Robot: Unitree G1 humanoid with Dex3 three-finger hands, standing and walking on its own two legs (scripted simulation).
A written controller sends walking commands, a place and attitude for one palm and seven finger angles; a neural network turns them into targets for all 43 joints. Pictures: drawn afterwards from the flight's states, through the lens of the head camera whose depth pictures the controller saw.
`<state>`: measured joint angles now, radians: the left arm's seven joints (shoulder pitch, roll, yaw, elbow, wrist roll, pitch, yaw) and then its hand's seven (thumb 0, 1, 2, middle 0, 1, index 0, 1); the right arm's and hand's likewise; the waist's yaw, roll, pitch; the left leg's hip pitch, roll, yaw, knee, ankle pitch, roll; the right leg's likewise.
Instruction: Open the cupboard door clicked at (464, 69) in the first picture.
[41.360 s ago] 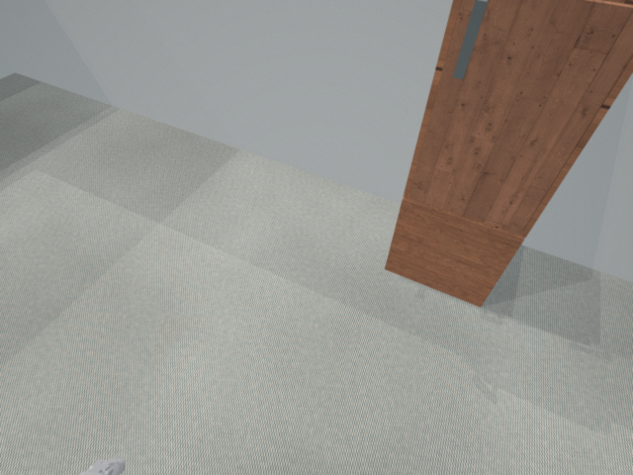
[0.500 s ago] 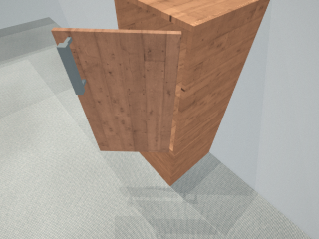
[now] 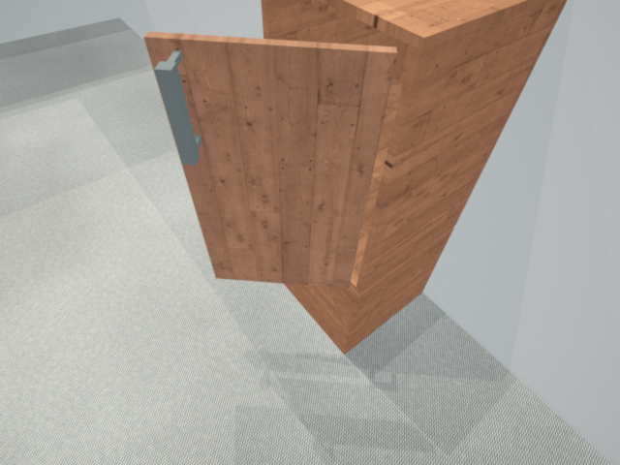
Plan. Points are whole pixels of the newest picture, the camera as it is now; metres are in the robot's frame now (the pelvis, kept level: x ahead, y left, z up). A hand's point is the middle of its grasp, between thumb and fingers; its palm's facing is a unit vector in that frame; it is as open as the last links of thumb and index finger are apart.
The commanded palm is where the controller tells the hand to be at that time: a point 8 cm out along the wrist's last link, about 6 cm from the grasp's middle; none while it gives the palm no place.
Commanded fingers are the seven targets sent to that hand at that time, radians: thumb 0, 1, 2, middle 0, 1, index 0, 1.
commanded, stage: come to a stop and stand still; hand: left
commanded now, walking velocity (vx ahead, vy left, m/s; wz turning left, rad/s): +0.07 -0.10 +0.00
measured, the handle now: (183, 110) +0.55 +0.24 +0.16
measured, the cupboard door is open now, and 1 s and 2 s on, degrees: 48 48 48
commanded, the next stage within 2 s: look again from close up in 0.84 s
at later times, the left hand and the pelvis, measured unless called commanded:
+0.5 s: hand out of the picture +0.00 +0.16 -0.18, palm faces -0.01 -0.98 -0.18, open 7.3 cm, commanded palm none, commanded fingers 0.00 0.90 0.90 -0.20 -0.30 -0.20 -0.30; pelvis +0.01 +0.00 +0.00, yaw -1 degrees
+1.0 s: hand out of the picture +0.01 +0.16 -0.17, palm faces +0.00 -0.98 -0.21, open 7.4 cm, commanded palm none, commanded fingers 0.00 0.90 0.90 -0.20 -0.30 -0.20 -0.30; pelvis +0.01 -0.02 +0.01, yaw -1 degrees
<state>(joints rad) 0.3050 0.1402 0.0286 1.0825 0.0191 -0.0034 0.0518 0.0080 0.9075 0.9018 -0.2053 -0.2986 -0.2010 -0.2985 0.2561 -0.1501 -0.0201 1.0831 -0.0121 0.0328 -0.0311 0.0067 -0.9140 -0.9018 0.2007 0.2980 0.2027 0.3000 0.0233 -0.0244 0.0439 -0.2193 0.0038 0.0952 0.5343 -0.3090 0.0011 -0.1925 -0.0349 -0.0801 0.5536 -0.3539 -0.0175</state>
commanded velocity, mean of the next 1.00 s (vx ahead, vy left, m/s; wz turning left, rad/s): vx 0.01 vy -0.04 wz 0.00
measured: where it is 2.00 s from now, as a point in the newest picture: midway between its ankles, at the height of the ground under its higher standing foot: outside the picture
